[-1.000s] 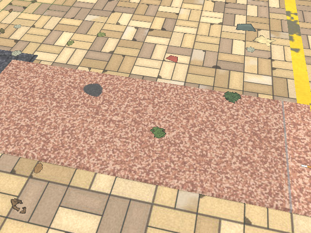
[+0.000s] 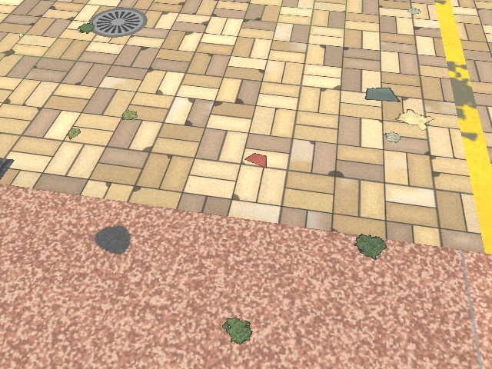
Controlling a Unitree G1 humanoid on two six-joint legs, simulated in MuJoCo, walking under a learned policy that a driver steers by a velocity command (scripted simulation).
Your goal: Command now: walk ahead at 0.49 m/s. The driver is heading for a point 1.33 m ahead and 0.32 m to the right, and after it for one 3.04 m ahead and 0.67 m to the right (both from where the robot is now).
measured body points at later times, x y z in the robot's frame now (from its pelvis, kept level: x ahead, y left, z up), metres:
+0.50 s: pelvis +0.28 -0.09 +0.00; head +0.30 -0.10 +0.45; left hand +0.32 +0.17 -0.13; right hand +0.36 -0.33 -0.14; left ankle +0.28 +0.08 -0.65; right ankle +0.30 -0.16 -0.74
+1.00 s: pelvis +0.57 -0.02 -0.01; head +0.58 -0.02 +0.44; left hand +0.57 +0.22 -0.15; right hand +0.68 -0.27 -0.13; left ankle +0.63 +0.06 -0.74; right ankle +0.44 -0.17 -0.65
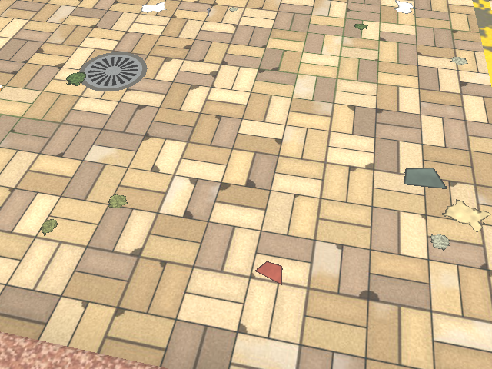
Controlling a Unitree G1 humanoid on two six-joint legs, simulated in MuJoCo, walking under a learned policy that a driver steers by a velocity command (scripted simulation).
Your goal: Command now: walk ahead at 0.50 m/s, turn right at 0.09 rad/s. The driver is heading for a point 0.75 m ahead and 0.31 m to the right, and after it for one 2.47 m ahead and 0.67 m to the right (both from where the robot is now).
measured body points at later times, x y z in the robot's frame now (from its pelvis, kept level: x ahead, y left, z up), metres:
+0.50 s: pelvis +0.27 -0.06 -0.03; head +0.27 -0.06 +0.42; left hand +0.45 +0.15 -0.14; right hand +0.16 -0.26 -0.18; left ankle +0.08 +0.08 -0.71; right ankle +0.29 -0.16 -0.74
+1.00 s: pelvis +0.55 -0.10 -0.16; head +0.56 -0.10 +0.29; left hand +0.62 +0.13 -0.31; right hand +0.57 -0.38 -0.27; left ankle +0.64 -0.02 -0.90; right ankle +0.34 -0.17 -0.66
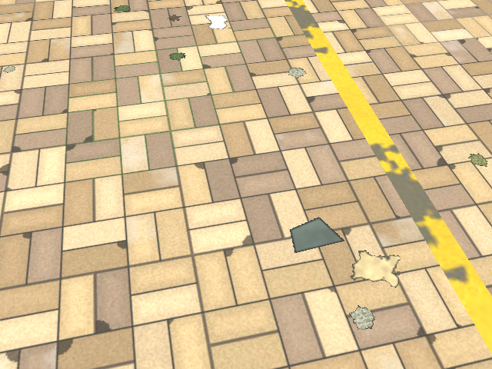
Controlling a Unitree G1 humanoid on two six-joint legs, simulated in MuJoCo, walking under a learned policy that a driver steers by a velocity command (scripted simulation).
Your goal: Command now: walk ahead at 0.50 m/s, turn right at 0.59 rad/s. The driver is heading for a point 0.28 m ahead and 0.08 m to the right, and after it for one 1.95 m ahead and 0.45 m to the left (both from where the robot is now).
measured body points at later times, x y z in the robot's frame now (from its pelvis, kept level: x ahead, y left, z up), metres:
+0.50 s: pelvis +0.20 -0.05 -0.01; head +0.23 -0.07 +0.44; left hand +0.42 +0.14 -0.11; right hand +0.21 -0.32 -0.15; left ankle +0.16 +0.13 -0.67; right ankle +0.29 -0.14 -0.74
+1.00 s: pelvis +0.22 +0.01 +0.01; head +0.25 +0.05 +0.45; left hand +0.35 +0.31 -0.12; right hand +0.36 -0.26 -0.09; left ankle +0.21 +0.09 -0.74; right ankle +0.27 -0.14 -0.65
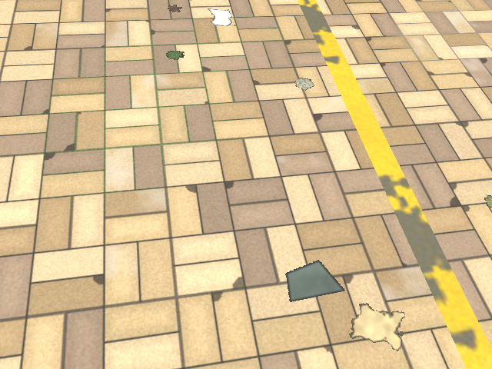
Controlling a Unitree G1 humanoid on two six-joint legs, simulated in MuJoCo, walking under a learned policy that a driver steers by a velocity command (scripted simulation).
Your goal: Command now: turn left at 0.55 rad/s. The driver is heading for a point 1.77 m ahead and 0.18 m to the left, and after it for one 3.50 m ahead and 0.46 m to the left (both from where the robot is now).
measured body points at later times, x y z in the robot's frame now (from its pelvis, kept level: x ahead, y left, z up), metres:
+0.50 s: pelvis +0.03 -0.03 +0.00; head +0.07 -0.04 +0.45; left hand +0.11 +0.27 -0.10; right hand +0.24 -0.27 -0.11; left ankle -0.03 +0.09 -0.68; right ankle +0.07 -0.14 -0.74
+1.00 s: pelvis +0.03 +0.00 -0.01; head +0.04 +0.01 +0.44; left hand +0.06 +0.29 -0.14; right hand +0.21 -0.21 -0.13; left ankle -0.02 +0.11 -0.74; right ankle +0.07 -0.15 -0.74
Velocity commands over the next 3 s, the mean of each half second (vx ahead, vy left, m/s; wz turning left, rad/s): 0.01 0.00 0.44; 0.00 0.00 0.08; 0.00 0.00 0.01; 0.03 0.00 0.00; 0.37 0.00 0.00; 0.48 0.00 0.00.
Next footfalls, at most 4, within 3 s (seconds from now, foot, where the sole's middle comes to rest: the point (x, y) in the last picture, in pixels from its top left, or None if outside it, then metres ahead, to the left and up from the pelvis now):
0.34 right None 0.10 -0.13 -0.78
0.66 left None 0.02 0.12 -0.78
2.60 left None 0.42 0.18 -0.78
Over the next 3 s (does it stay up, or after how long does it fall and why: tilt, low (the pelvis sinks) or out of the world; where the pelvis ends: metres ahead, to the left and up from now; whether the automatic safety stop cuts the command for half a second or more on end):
stays up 0.48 0.10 0.00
